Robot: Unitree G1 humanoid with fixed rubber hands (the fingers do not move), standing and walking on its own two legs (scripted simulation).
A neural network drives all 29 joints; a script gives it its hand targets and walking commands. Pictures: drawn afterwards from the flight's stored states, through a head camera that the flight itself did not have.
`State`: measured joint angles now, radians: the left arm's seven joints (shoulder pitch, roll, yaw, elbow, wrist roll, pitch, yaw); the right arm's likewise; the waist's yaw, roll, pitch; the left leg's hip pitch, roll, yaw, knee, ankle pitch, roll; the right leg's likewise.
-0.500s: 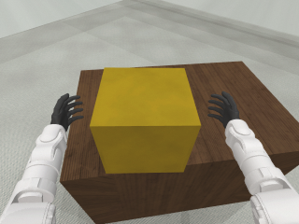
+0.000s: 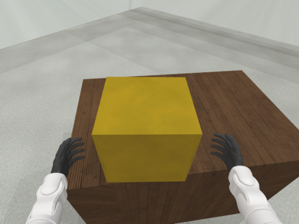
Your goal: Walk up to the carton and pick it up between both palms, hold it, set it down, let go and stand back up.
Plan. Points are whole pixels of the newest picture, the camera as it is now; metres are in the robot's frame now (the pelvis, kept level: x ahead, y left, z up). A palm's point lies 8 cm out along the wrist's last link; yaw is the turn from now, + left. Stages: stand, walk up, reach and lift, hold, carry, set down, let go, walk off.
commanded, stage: set down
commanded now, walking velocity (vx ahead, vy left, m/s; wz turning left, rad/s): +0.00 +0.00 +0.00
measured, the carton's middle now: (146, 129) +0.44 +0.02 +0.00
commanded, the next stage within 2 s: let go in 1.58 s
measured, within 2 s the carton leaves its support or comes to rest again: neither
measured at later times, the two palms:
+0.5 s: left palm (61, 203) +0.22 +0.25 -0.04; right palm (234, 195) +0.23 -0.22 -0.03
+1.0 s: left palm (63, 221) +0.18 +0.24 -0.06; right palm (232, 211) +0.20 -0.21 -0.06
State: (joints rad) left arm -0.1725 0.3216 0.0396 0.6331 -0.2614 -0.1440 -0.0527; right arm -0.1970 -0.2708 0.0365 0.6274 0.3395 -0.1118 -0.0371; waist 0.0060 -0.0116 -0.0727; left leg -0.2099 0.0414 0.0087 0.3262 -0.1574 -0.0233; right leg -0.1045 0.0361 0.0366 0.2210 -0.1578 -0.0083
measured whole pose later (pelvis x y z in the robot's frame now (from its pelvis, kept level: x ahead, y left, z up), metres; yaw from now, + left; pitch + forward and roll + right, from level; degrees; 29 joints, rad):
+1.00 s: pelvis +0.03 -0.01 -0.01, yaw -1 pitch -1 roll +0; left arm 0.26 0.26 0.04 0.52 -0.11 -0.14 -0.06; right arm 0.18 -0.16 0.07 0.75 0.17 -0.37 -0.02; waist 0.04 -0.05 -0.06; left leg -0.13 0.04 0.03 0.39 -0.24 -0.03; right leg -0.06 0.04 0.06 0.35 -0.27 -0.02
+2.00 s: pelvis +0.01 -0.01 -0.01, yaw -1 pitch -1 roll +0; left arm 0.24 0.23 0.00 0.44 0.03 0.18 -0.01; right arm 0.11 -0.16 -0.05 0.92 0.00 -0.30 0.02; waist 0.01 -0.05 -0.01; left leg -0.16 0.04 0.03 0.44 -0.25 -0.03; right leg -0.11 0.03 0.06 0.42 -0.29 -0.01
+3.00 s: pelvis -0.02 +0.00 -0.01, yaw +10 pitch -2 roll -1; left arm 0.39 0.15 0.04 1.06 0.03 0.00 0.04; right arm 0.31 -0.15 -0.04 1.07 -0.02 0.02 -0.01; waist 0.01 0.01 0.01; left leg -0.25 -0.05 -0.15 0.48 -0.19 0.00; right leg -0.11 -0.03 -0.13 0.44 -0.29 0.01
